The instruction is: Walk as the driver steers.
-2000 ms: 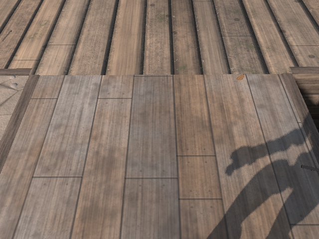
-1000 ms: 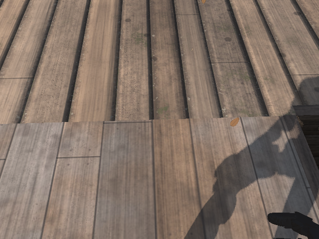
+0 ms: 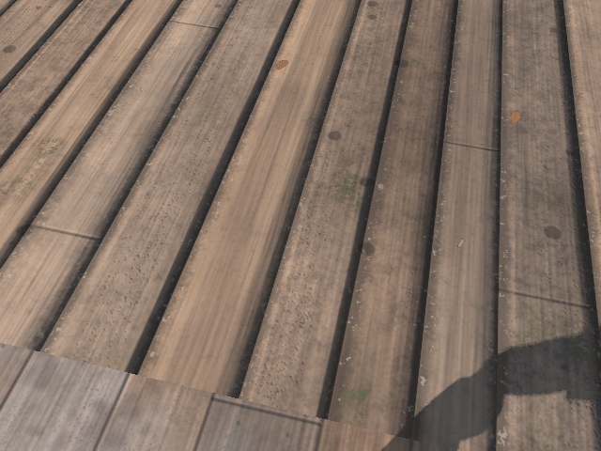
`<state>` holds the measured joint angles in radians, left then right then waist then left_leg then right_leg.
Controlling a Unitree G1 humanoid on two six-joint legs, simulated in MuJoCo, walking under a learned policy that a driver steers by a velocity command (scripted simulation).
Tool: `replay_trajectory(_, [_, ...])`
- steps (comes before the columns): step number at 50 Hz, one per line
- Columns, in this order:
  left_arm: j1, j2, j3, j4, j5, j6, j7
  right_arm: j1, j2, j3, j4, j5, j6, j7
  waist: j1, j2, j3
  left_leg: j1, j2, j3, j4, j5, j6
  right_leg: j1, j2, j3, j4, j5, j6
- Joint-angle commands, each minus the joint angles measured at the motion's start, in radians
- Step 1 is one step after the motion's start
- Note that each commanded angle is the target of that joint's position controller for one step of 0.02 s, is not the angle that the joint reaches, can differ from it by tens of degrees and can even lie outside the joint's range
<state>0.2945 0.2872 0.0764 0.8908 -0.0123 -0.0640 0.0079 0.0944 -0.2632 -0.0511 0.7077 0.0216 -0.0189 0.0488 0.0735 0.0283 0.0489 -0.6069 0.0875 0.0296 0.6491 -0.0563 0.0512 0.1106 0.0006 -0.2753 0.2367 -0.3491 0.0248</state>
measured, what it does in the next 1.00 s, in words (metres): walks ahead: left foot, then right foot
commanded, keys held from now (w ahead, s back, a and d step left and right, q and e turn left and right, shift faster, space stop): w+q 0.46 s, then w+e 0.54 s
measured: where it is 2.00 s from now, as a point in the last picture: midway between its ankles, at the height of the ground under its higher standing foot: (319, 216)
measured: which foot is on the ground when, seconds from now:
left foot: up 0.00-0.04, down 0.06-0.58, up 0.60-1.00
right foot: down 0.00-0.08, up 0.10-0.54, down 0.56-1.00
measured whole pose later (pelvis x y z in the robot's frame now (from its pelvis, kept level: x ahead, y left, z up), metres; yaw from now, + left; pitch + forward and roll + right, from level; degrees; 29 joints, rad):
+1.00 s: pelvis +0.55 +0.10 +0.01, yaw +8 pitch +2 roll -1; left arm 0.43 0.28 0.07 0.82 -0.03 -0.04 0.01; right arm 0.02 -0.26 -0.03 0.64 0.01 -0.11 0.01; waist 0.12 0.02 0.01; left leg -0.47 0.00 -0.10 0.47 -0.05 -0.03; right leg -0.09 0.09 0.19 0.39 -0.33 -0.03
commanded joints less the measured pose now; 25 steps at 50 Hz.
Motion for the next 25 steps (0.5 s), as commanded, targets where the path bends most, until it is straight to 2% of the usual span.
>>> replay_trajectory(1, [-0.037,0.217,0.053,-0.054,-0.018,0.014,0.011,0.02,-0.119,-0.044,-0.083,0.0,-0.005,0.008,-0.086,-0.111,-0.033,0.102,-0.079,0.077,-0.005,-0.127,0.059,0.015,-0.294,0.052,0.158,0.974,-0.135])
replay_trajectory(2, [-0.056,0.22,0.053,-0.059,-0.023,0.023,0.013,0.146,-0.156,-0.068,-0.054,0.003,-0.001,0.003,-0.162,-0.103,-0.099,0.268,-0.124,0.097,-0.043,-0.12,0.089,-0.025,-0.269,0.032,0.333,1.034,-0.114])
replay_trajectory(3, [-0.054,0.197,0.043,-0.065,-0.016,0.022,0.016,0.319,-0.221,-0.104,-0.006,0.006,0.006,-0.013,-0.245,-0.059,-0.186,0.549,-0.14,0.045,-0.093,-0.08,0.129,-0.186,-0.227,0.021,0.588,0.89,-0.073])
replay_trajectory(4, [0.029,0.061,0.002,-0.109,0.034,0.007,0.007,0.347,-0.339,-0.128,0.005,0.013,0.009,-0.033,-0.162,0.214,-0.246,0.881,0.107,-0.403,-0.127,-0.12,0.265,-0.61,-0.084,0.04,0.957,0.07,-0.009])
replay_trajectory(5, [0.009,0.057,-0.015,-0.137,0.016,-0.035,-0.006,0.337,-0.322,-0.111,-0.043,0.004,-0.013,-0.022,-0.156,0.188,-0.417,1.022,0.251,-0.881,-0.322,-0.353,0.404,-0.82,0.049,0.297,1.149,-0.284,0.001])
replay_trajectory(6, [-0.129,0.144,0.007,-0.164,-0.029,-0.062,-0.016,0.316,-0.241,-0.087,-0.038,-0.003,-0.031,-0.013,-0.202,0.069,-0.31,0.96,0.235,-0.783,-0.385,-0.33,0.332,-0.92,-0.009,0.367,1.163,-0.195,-0.025])
replay_trajectory(7, [-0.161,0.138,0.004,-0.179,-0.035,-0.078,-0.017,0.271,-0.216,-0.079,-0.036,-0.005,-0.043,-0.013,-0.171,0.04,-0.198,0.828,0.198,-0.647,-0.383,-0.251,0.295,-0.926,-0.051,0.358,1.089,-0.099,-0.046])
replay_trajectory(8, [-0.151,0.133,0.006,-0.161,-0.011,-0.081,-0.008,0.2,-0.183,-0.069,-0.045,-0.003,-0.047,-0.015,-0.122,-0.022,-0.134,0.686,0.151,-0.532,-0.378,-0.134,0.259,-0.863,-0.092,0.359,1.003,-0.031,-0.043])
replay_trajectory(9, [-0.132,0.143,0.014,-0.151,0.008,-0.074,-0.003,0.152,-0.153,-0.059,-0.061,-0.01,-0.048,-0.019,-0.086,-0.006,-0.109,0.583,0.116,-0.454,-0.39,-0.032,0.243,-0.788,-0.117,0.365,0.933,0.017,-0.036])
replay_trajectory(10, [-0.117,0.145,0.017,-0.148,0.013,-0.061,-0.006,0.134,-0.144,-0.054,-0.073,-0.018,-0.048,-0.024,-0.066,0.013,-0.102,0.523,0.095,-0.422,-0.41,0.021,0.238,-0.735,-0.125,0.366,0.902,0.045,-0.026])
replay_trajectory(12, [-0.113,0.118,0.014,-0.15,0.024,-0.04,-0.006,0.144,-0.159,-0.057,-0.072,-0.012,-0.052,-0.034,-0.055,0.007,-0.095,0.457,0.075,-0.365,-0.429,0.123,0.244,-0.707,-0.118,0.346,0.825,0.084,0.006])
replay_trajectory(15, [-0.212,0.087,0.004,-0.185,0.028,-0.029,-0.002,0.195,-0.188,-0.066,-0.056,-0.008,-0.05,-0.056,-0.084,0.012,-0.056,0.416,0.04,-0.307,-0.437,0.141,0.224,-0.738,-0.09,0.334,0.637,0.234,0.046])
replay_trajectory(17, [-0.276,0.07,-0.003,-0.204,0.023,-0.033,-0.003,0.216,-0.184,-0.064,-0.049,-0.007,-0.045,-0.063,-0.109,0.04,-0.048,0.389,0.004,-0.278,-0.422,0.078,0.188,-0.703,-0.061,0.331,0.489,0.357,0.052])
replay_trajectory(19, [-0.34,0.061,-0.008,-0.225,0.016,-0.039,-0.011,0.243,-0.19,-0.066,-0.037,-0.003,-0.041,-0.066,-0.135,0.053,-0.036,0.372,-0.003,-0.288,-0.415,0.008,0.167,-0.659,-0.033,0.327,0.376,0.433,0.051])
replay_trajectory(22, [-0.394,0.081,-0.004,-0.254,0.006,-0.052,-0.024,0.283,-0.187,-0.067,-0.015,0.002,-0.035,-0.068,-0.153,0.062,-0.027,0.421,0.026,-0.353,-0.363,-0.03,0.16,-0.639,-0.013,0.347,0.294,0.436,0.035])
replay_trajectory(25, [-0.354,0.1,0.002,-0.247,0.007,-0.065,-0.041,0.295,-0.167,-0.062,0.0,-0.005,-0.027,-0.073,-0.142,0.088,-0.037,0.521,0.075,-0.394,-0.287,0.015,0.151,-0.62,-0.019,0.336,0.251,0.365,-0.002])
